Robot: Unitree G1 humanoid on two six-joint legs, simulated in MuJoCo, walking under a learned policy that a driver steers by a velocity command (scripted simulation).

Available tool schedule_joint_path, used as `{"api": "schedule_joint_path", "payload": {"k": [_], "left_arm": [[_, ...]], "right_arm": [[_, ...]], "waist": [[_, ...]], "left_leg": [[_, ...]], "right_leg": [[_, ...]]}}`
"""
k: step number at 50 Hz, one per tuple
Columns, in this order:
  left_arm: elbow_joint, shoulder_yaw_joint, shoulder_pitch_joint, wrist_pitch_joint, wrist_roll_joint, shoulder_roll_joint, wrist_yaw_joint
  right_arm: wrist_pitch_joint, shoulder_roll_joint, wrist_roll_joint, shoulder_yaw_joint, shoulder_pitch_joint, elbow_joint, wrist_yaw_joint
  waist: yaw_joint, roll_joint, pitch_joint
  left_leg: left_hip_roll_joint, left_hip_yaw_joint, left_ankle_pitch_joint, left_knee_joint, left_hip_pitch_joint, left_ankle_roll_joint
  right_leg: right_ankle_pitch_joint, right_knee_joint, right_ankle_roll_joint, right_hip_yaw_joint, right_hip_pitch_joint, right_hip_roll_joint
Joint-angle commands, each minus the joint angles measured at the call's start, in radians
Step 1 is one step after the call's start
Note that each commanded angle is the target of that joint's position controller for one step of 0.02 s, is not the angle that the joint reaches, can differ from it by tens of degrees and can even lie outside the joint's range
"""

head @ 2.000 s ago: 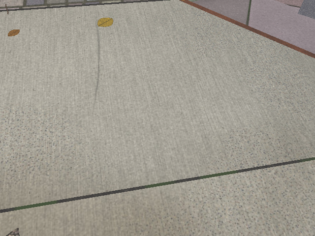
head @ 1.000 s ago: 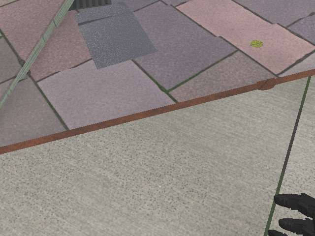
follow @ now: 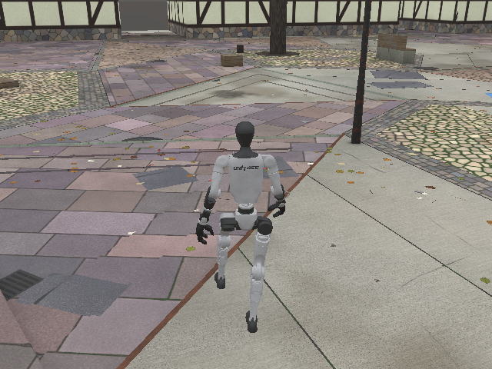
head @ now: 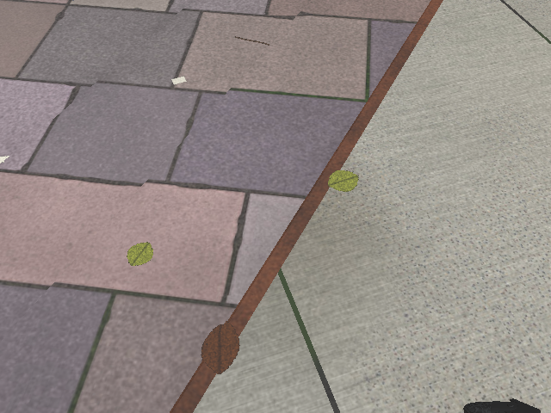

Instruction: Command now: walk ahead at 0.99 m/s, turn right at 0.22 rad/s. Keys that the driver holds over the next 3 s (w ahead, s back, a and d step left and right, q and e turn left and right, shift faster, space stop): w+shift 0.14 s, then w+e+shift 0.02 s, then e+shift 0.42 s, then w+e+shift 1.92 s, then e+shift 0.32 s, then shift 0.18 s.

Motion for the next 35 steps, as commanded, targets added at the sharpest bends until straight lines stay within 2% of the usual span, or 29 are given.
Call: {"api": "schedule_joint_path", "payload": {"k": [1, 3, 4, 5, 6, 7, 8, 9, 10, 12, 14, 15, 16, 17, 18, 19, 20, 23, 24, 25, 26, 27, 28, 29, 30, 31, 32, 33, 35], "left_arm": [[-0.035, 0.035, -0.021, -0.029, -0.001, 0.169, 0.003], [-0.021, 0.044, -0.015, -0.016, 0.027, 0.216, 0.015], [-0.016, 0.048, -0.035, -0.001, 0.048, 0.233, 0.023], [-0.022, 0.050, -0.099, 0.012, 0.061, 0.235, 0.030], [-0.046, 0.025, -0.094, 0.007, 0.052, 0.136, 0.027], [-0.084, -0.002, 0.024, -0.014, -0.008, 0.027, 0.006], [-0.084, -0.001, -0.058, -0.014, 0.004, 0.091, 0.020], [-0.089, -0.002, -0.129, -0.009, 0.004, 0.103, 0.020], [-0.088, -0.008, -0.160, 0.000, 0.016, 0.085, 0.017], [-0.088, -0.012, -0.142, 0.041, 0.032, 0.044, 0.006], [-0.111, -0.008, -0.163, 0.073, 0.030, 0.034, -0.001], [-0.118, 0.009, -0.152, 0.076, -0.076, 0.051, 0.011], [-0.139, 0.003, -0.190, 0.074, -0.073, 0.056, 0.012], [-0.155, 0.001, -0.229, 0.066, -0.043, 0.049, 0.006], [-0.164, 0.000, -0.264, 0.055, -0.017, 0.033, -0.009], [-0.175, 0.001, -0.284, 0.051, -0.008, 0.017, -0.023], [-0.185, 0.008, -0.266, 0.050, -0.005, 0.022, -0.037], [-0.164, 0.066, -0.087, 0.070, -0.011, 0.124, -0.048], [-0.134, 0.095, 0.047, 0.079, -0.010, 0.170, -0.039], [-0.122, 0.104, 0.084, 0.086, -0.017, 0.180, -0.019], [-0.163, 0.093, -0.023, 0.088, -0.005, 0.197, -0.005], [-0.259, 0.096, -0.122, 0.063, 0.054, 0.283, -0.014], [-0.328, 0.105, -0.217, 0.064, 0.031, 0.251, -0.022], [-0.333, 0.090, -0.256, 0.065, -0.004, 0.192, -0.021], [-0.322, 0.077, -0.245, 0.062, -0.036, 0.152, -0.017], [-0.320, 0.074, -0.250, 0.065, -0.047, 0.142, -0.010], [-0.329, 0.074, -0.262, 0.071, -0.039, 0.143, 0.001], [-0.335, 0.076, -0.272, 0.076, -0.033, 0.141, 0.013], [-0.337, 0.082, -0.246, 0.084, -0.027, 0.148, 0.034]], "right_arm": [[-0.011, -0.076, 0.007, -0.018, -0.062, -0.053, 0.000], [-0.012, -0.132, 0.001, -0.043, 0.033, -0.029, -0.016], [-0.009, -0.172, 0.005, -0.064, 0.199, 0.019, -0.031], [-0.001, -0.207, 0.003, -0.084, 0.425, 0.085, -0.051], [0.003, -0.297, -0.017, -0.115, 0.571, 0.120, -0.072], [-0.003, -0.334, -0.028, -0.125, 0.531, 0.127, -0.052], [-0.004, -0.244, -0.024, -0.116, 0.384, 0.093, -0.035], [-0.015, -0.165, -0.018, -0.097, 0.303, 0.088, -0.032], [-0.024, -0.104, -0.025, -0.081, 0.263, 0.100, -0.030], [-0.047, -0.056, -0.019, -0.056, 0.261, 0.145, -0.028], [-0.072, -0.077, 0.005, -0.057, 0.241, 0.166, -0.019], [-0.092, -0.050, 0.027, -0.052, 0.055, 0.106, -0.028], [-0.101, -0.077, 0.030, -0.055, -0.019, 0.082, -0.039], [-0.101, -0.101, 0.032, -0.061, -0.033, 0.078, -0.053], [-0.097, -0.123, 0.034, -0.068, 0.018, 0.086, -0.070], [-0.091, -0.155, 0.039, -0.076, 0.071, 0.096, -0.087], [-0.084, -0.186, 0.047, -0.083, 0.085, 0.094, -0.098], [-0.036, -0.210, 0.072, -0.097, 0.027, 0.058, -0.109], [-0.021, -0.195, 0.074, -0.095, -0.005, 0.042, -0.105], [-0.014, -0.139, 0.062, -0.080, -0.010, 0.038, -0.089], [-0.012, -0.019, 0.010, -0.052, 0.038, 0.010, -0.065], [-0.026, -0.056, 0.037, -0.042, 0.248, -0.023, -0.048], [-0.035, -0.158, 0.041, -0.056, 0.178, -0.022, -0.045], [-0.031, -0.177, 0.035, -0.065, 0.055, -0.047, -0.053], [-0.025, -0.161, 0.017, -0.067, 0.034, -0.043, -0.065], [-0.019, -0.158, 0.013, -0.069, 0.014, -0.058, -0.067], [-0.012, -0.157, 0.016, -0.073, -0.009, -0.068, -0.060], [-0.012, -0.145, 0.017, -0.072, -0.027, -0.072, -0.055], [-0.025, -0.107, 0.013, -0.066, -0.082, -0.076, -0.052]], "waist": [[-0.024, -0.022, 0.061], [-0.086, -0.083, -0.050], [-0.174, -0.103, -0.140], [-0.307, -0.094, -0.217], [-0.334, 0.046, -0.303], [-0.193, 0.399, -0.454], [-0.184, 0.175, -0.333], [-0.155, 0.038, -0.180], [-0.122, -0.074, -0.078], [-0.057, -0.048, -0.003], [-0.023, 0.013, 0.037], [0.006, 0.162, 0.051], [0.013, 0.181, 0.060], [0.004, 0.132, 0.064], [-0.026, 0.083, 0.027], [-0.045, 0.069, -0.016], [-0.042, 0.075, -0.059], [0.052, 0.090, -0.150], [0.121, 0.053, -0.194], [0.132, -0.090, -0.144], [0.003, -0.386, -0.080], [-0.097, -0.372, -0.398], [-0.056, -0.152, -0.421], [-0.055, -0.012, -0.266], [-0.073, 0.086, -0.257], [-0.086, 0.059, -0.218], [-0.091, 0.006, -0.172], [-0.087, -0.030, -0.132], [-0.055, -0.022, -0.108]], "left_leg": [[-0.113, 0.086, 0.113, -0.124, 0.315, 0.056], [-0.193, 0.093, -0.057, -0.124, 0.431, 0.078], [-0.220, 0.075, -0.158, -0.107, 0.593, 0.091], [-0.190, 0.060, -0.224, -0.122, 0.815, 0.106], [-0.013, -0.143, -0.495, -0.103, 1.042, 0.153], [0.233, -0.800, -0.624, -0.332, 1.205, 0.282], [0.205, -0.803, -0.683, -0.409, 1.121, 0.268], [0.210, -0.621, -0.522, -0.413, 0.941, 0.253], [0.187, -0.488, -0.274, -0.424, 0.774, 0.232], [0.153, -0.263, 0.152, -0.442, 0.586, 0.191], [0.126, -0.092, 0.394, -0.486, 0.523, 0.158], [0.048, 0.011, 0.357, -0.495, 0.511, 0.110], [0.015, 0.082, 0.345, -0.522, 0.451, 0.109], [-0.021, 0.153, 0.315, -0.524, 0.401, 0.099], [-0.046, 0.187, 0.301, -0.490, 0.414, 0.091], [-0.046, 0.197, 0.331, -0.455, 0.468, 0.086], [-0.026, 0.191, 0.391, -0.413, 0.527, 0.079], [0.005, 0.187, 0.591, -0.144, 0.622, 0.040], [-0.005, 0.179, 0.526, 0.061, 0.577, 0.015], [-0.093, 0.160, -0.007, 0.343, 0.456, -0.036], [-0.280, 0.126, -0.748, 0.728, 0.213, -0.083], [-0.336, -0.139, -0.753, 0.935, 0.074, -0.091], [-0.262, -0.197, -0.654, 0.891, 0.064, -0.057], [-0.232, -0.191, -0.569, 0.774, 0.039, -0.046], [-0.182, -0.198, -0.513, 0.665, 0.085, -0.041], [-0.169, -0.200, -0.474, 0.556, 0.125, -0.038], [-0.164, -0.192, -0.446, 0.463, 0.160, -0.039], [-0.167, -0.176, -0.432, 0.379, 0.183, -0.044], [-0.186, -0.147, -0.410, 0.220, 0.235, -0.065]], "right_leg": [[0.910, -0.083, -0.059, 0.063, -0.210, -0.245], [1.259, 0.129, -0.024, 0.055, -0.075, -0.288], [1.319, 0.333, -0.011, 0.054, -0.084, -0.302], [1.220, 0.623, 0.001, 0.022, -0.201, -0.275], [0.779, 1.070, 0.020, -0.023, -0.453, -0.168], [-0.079, 1.401, 0.059, 0.068, -0.752, 0.022], [-0.014, 1.428, 0.025, 0.106, -0.879, -0.074], [0.063, 1.377, 0.030, 0.085, -0.883, -0.142], [0.069, 1.305, 0.034, 0.062, -0.842, -0.178], [0.027, 1.225, 0.062, 0.056, -0.748, -0.204], [0.019, 1.114, 0.082, 0.016, -0.746, -0.204], [0.063, 1.023, 0.096, 0.041, -0.762, -0.240], [0.142, 0.888, 0.116, -0.005, -0.734, -0.240], [0.253, 0.723, 0.132, -0.058, -0.662, -0.232], [0.405, 0.592, 0.141, -0.104, -0.588, -0.207], [0.500, 0.515, 0.148, -0.134, -0.541, -0.174], [0.543, 0.476, 0.141, -0.140, -0.500, -0.158], [0.440, 0.461, 0.084, -0.172, -0.350, -0.087], [0.455, 0.427, 0.041, -0.147, -0.209, -0.075], [0.549, 0.340, -0.006, -0.053, -0.135, -0.109], [1.056, 0.374, -0.113, 0.250, -0.110, -0.238], [0.808, 0.206, -0.367, 0.806, 0.069, -0.498], [0.443, 0.142, -0.329, 0.808, 0.048, -0.478], [0.304, 0.133, -0.259, 0.696, -0.100, -0.411], [0.088, 0.112, -0.201, 0.641, -0.180, -0.354], [-0.068, 0.079, -0.176, 0.614, -0.258, -0.310], [-0.182, 0.042, -0.156, 0.583, -0.321, -0.261], [-0.198, 0.027, -0.146, 0.551, -0.369, -0.228], [-0.116, 0.041, -0.133, 0.494, -0.420, -0.186]]}}
Next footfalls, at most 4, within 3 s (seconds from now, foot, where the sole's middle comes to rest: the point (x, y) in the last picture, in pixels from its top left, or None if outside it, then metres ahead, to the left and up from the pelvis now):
0.10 left None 0.33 0.14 -0.76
0.50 right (328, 341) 0.64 -0.07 -0.76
0.92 left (280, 278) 0.82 0.06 -0.76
1.38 right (439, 259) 0.90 -0.38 -0.76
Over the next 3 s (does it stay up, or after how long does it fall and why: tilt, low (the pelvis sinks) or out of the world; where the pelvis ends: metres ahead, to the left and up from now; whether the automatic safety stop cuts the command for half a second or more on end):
stays up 0.73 -1.49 0.00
